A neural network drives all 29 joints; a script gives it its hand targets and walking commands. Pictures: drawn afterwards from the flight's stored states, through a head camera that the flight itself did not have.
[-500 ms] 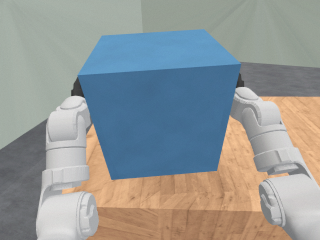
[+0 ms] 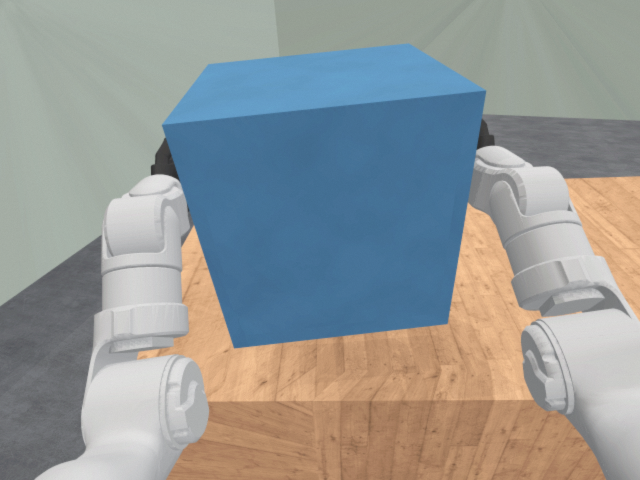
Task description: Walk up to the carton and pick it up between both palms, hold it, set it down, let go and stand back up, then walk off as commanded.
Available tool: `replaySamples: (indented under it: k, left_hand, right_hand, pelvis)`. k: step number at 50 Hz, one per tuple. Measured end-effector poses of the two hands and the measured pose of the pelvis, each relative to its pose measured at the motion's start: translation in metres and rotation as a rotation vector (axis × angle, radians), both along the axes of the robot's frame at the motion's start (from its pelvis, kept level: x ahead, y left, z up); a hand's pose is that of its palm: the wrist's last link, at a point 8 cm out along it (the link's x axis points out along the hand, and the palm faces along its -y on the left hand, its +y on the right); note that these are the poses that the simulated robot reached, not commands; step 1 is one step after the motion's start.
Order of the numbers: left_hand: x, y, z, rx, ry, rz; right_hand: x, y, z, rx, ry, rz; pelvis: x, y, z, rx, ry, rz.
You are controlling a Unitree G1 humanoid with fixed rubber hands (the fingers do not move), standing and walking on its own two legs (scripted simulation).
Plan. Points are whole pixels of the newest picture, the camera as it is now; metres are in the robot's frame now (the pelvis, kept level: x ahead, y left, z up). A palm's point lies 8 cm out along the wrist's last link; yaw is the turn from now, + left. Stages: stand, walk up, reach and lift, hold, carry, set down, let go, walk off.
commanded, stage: hold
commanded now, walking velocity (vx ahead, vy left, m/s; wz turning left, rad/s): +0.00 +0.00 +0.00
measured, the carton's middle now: (324, 190) +0.40 +0.00 +0.25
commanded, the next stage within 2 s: none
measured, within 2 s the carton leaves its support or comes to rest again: neither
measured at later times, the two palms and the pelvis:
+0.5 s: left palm (168, 189) +0.40 +0.19 +0.27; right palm (455, 156) +0.40 -0.17 +0.29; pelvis +0.02 -0.01 +0.00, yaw +2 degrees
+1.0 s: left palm (151, 193) +0.37 +0.20 +0.28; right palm (458, 165) +0.38 -0.16 +0.29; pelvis +0.01 +0.01 +0.00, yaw +1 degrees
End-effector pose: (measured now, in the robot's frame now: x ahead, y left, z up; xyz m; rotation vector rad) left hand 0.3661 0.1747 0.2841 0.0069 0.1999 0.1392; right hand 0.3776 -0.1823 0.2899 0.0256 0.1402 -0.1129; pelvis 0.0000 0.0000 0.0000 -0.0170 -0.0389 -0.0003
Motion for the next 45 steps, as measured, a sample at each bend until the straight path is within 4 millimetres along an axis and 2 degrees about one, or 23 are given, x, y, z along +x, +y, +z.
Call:
replaySamples:
  k: [6, 15, 19, 25, 31, 38, 45]
  left_hand:
    - [0.001, 0.006, 0.006, 0.015, 0.019, 0.016]
    - [0.017, 0.016, 0.017, 0.009, -0.013, 0.004]
    - [0.026, 0.018, 0.009, -0.007, -0.002, -0.013]
    - [0.035, 0.016, -0.013, 0.013, 0.026, -0.036]
    - [0.028, 0.012, -0.022, 0.033, 0.004, -0.03]
    - [0.013, 0.013, -0.01, 0.01, -0.041, -0.008]
    - [0.001, 0.019, -0.003, -0.005, -0.023, -0.004]
  right_hand:
    - [0.005, 0.006, -0.006, -0.004, 0.02, 0.018]
    - [0.017, 0.016, 0.005, -0.017, -0.007, 0.009]
    - [0.021, 0.017, 0.006, -0.02, 0.008, -0.008]
    - [0.026, 0.015, -0.002, -0.041, 0.038, -0.022]
    - [0.022, 0.012, -0.009, -0.021, 0.014, -0.016]
    - [0.01, 0.013, -0.008, 0.031, -0.031, -0.007]
    - [0.001, 0.018, -0.007, 0.043, -0.003, -0.003]
  pelvis:
    - [-0.002, -0.005, -0.001, 0.003, 0.019, 0.012]
    - [0.001, -0.012, -0.001, -0.004, 0.049, 0.036]
    - [0.006, -0.012, 0.0, -0.007, 0.046, 0.043]
    - [0.016, -0.006, 0.001, -0.011, 0.04, 0.04]
    - [0.027, 0.002, 0.001, -0.018, 0.026, 0.035]
    - [0.03, 0.009, 0.001, -0.019, -0.009, 0.029]
    - [0.022, 0.012, 0.001, -0.014, -0.037, 0.022]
